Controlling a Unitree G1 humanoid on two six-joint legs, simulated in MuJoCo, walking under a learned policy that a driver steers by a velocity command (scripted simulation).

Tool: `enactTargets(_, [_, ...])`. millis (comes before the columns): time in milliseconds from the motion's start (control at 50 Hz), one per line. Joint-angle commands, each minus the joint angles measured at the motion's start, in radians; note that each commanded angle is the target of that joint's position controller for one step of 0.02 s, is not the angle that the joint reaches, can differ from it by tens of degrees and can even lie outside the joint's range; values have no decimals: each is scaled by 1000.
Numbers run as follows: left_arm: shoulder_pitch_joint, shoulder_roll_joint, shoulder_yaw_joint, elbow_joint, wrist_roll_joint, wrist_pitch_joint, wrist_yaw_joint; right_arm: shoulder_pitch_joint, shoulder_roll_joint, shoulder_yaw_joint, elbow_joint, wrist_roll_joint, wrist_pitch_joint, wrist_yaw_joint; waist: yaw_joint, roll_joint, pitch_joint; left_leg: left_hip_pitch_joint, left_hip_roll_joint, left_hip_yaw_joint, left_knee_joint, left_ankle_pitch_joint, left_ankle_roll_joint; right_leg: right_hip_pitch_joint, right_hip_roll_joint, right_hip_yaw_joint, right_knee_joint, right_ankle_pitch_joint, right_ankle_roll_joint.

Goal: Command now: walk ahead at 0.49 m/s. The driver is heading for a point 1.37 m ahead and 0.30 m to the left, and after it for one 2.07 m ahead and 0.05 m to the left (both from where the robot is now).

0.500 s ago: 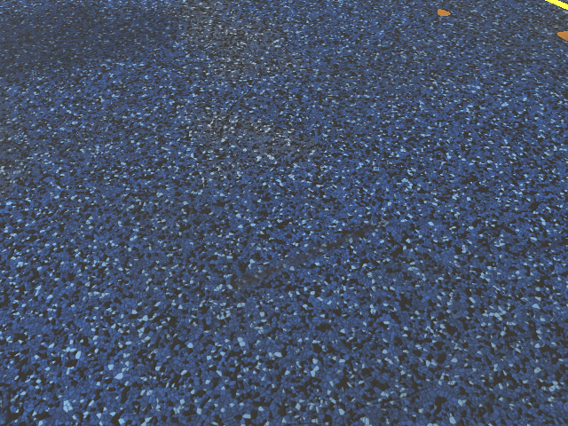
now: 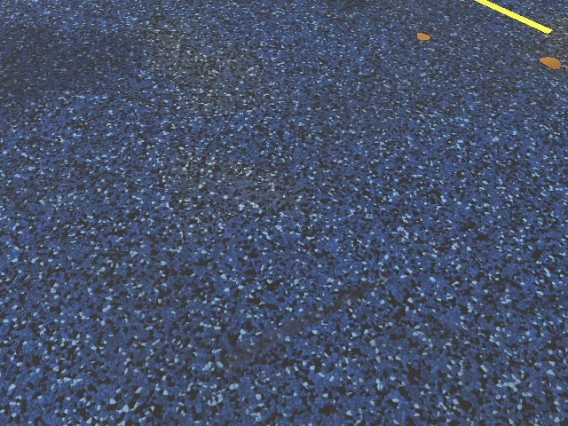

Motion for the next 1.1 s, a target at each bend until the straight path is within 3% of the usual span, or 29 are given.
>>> enactTargets(20, [-5,52,14,-48,10,-1,0,-48,-157,-32,-57,4,-18,-18,35,87,32,-6,285,-241,-222,5,154,-88,-36,36,-132,151,25])
enactTargets(120, [-170,23,-2,-86,2,-17,-20,39,-177,-34,-18,18,-6,-34,-23,84,57,41,263,-150,-217,52,124,-49,8,-11,-379,314,36])
enactTargets(200, [-272,25,-11,-126,-7,-27,-44,107,-181,-37,19,22,15,-35,-51,85,78,165,306,-143,-158,100,121,-65,30,-18,-479,255,18])
enactTargets(260, [-254,56,-5,-134,-10,-35,-58,103,-199,-46,26,26,30,-38,-18,115,56,238,339,-153,-81,239,101,3,54,-31,-524,143,-22])
enactTargets(280, [-198,78,5,-121,-10,-37,-58,86,-207,-48,23,26,35,-39,18,131,20,244,331,-141,-13,396,88,96,81,-54,-537,113,-41])
enactTargets(300, [-69,112,25,-81,-7,-38,-54,67,-200,-45,18,26,41,-39,88,126,-60,221,288,-101,139,554,65,276,114,-84,-564,121,-69])
enactTargets(320, [117,170,49,-28,0,-37,-45,69,-167,-30,2,15,42,-40,159,95,-197,80,236,-61,375,493,33,572,54,-23,-523,135,-116])
enactTargets(340, [250,276,77,-3,18,-31,-38,171,-55,6,-21,7,24,-29,147,-126,-361,-352,85,-6,781,102,-48,1007,-219,409,-543,0,-268])
enactTargets(360, [266,199,55,4,8,-27,-38,155,-65,7,-4,21,1,-28,164,-189,-418,-506,20,-148,952,-424,-49,1041,-292,673,-697,-122,-301])
enactTargets(380, [189,144,34,-5,6,-29,-36,67,-163,-22,-28,55,-14,-24,161,-123,-258,-595,80,-195,1024,-383,-27,911,-263,536,-723,-171,-244])
enactTargets(400, [107,112,23,-22,9,-30,-32,8,-169,-24,-44,64,-18,-26,131,-77,-159,-591,138,-165,995,-290,-16,766,-227,393,-749,-136,-206])
enactTargets(420, [43,76,13,-24,12,-34,-34,-17,-157,-27,-46,53,-12,-32,102,-39,-81,-560,171,-154,928,-214,-21,634,-186,292,-797,-81,-185])
enactTargets(440, [2,50,6,-25,19,-44,-36,-2,-145,-35,-38,44,3,-37,66,-62,-45,-500,202,-163,875,-158,-25,546,-151,207,-833,-28,-161])
enactTargets(480, [-20,44,7,-10,26,-54,-38,39,-93,-31,-22,41,32,-37,34,-63,-21,-431,212,-162,853,-105,-38,452,-125,105,-882,63,-158])
enactTargets(540, [0,72,16,16,34,-62,-27,-6,-82,-35,-48,38,50,-40,27,-27,20,-506,207,-184,769,9,-56,444,-120,-8,-910,187,-167])
enactTargets(620, [14,93,18,28,30,-57,-8,-112,-67,-31,-88,26,39,-20,52,-13,45,-502,188,-131,521,215,-61,471,-91,-137,-928,246,-141])
enactTargets(700, [95,121,27,58,15,-36,5,-252,-42,-15,-153,24,38,6,107,21,88,-541,178,-64,375,233,-42,600,-132,-193,-910,297,-137])
enactTargets(740, [121,130,32,70,6,-17,6,-293,-45,-14,-187,26,39,20,112,19,94,-577,168,-41,340,169,-24,695,-160,-209,-861,375,-131])
enactTargets(780, [85,152,38,56,2,6,15,-277,-67,-24,-211,19,39,35,76,-7,73,-506,115,19,313,81,0,726,-160,-244,-739,719,-105])
enactTargets(820, [59,176,45,37,-1,28,29,-125,-124,-54,-191,20,39,40,-9,-47,-37,-298,32,70,313,22,34,714,-138,-255,-496,1004,-71])
enactTargets(840, [36,175,42,25,-7,32,32,19,-177,-83,-158,20,37,29,-87,-27,-114,-85,-1,54,226,127,66,631,-96,-266,-291,931,-33])
enactTargets(860, [66,138,28,4,14,20,28,100,-259,-108,-145,16,46,2,-102,112,-204,191,127,-142,213,436,123,399,-24,-266,12,482,32])
enactTargets(880, [174,16,-11,-37,40,-7,7,17,-341,-111,-195,-3,48,-9,28,340,-351,532,429,-673,206,753,371,-5,202,-159,429,-461,108])
enactTargets(900, [122,110,5,-27,14,-36,-10,57,-284,-95,-214,-4,51,-4,-56,161,-509,537,444,-716,150,737,387,-21,169,72,495,-479,84])
enactTargets(920, [26,123,9,-64,-20,-42,-12,-4,-234,-82,-228,0,48,-4,-51,114,-390,438,397,-563,142,683,336,-63,118,78,453,-408,58])
enactTargets(940, [-2,109,9,-66,-11,-38,-1,-64,-199,-76,-226,20,43,-3,-12,27,-228,264,333,-452,111,621,278,-82,79,52,347,-335,57])
enactTargets(960, [-11,122,17,-61,10,-25,13,-104,-164,-67,-234,28,44,-10,14,19,-171,144,301,-405,83,560,246,-50,49,47,272,-288,60])
enactTargets(1020, [33,104,20,-70,21,17,23,-143,-181,-70,-254,0,52,-18,74,68,-131,-72,251,-352,33,584,237,80,58,37,148,-234,79])
enactTargets(1100, [-6,87,14,-92,26,35,33,-132,-214,-80,-262,14,72,-42,66,104,-174,-85,215,-334,55,537,203,78,87,40,-37,-117,116])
